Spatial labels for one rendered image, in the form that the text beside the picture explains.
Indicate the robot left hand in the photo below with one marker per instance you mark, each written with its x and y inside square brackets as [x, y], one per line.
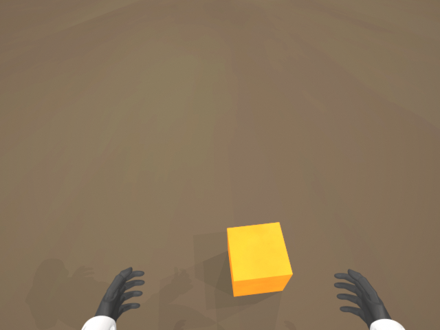
[111, 303]

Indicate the carton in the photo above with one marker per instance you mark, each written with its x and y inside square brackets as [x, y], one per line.
[258, 259]

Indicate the robot left forearm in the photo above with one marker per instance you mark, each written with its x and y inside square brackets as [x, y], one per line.
[100, 323]

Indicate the robot right hand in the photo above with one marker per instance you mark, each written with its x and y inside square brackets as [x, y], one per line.
[372, 307]

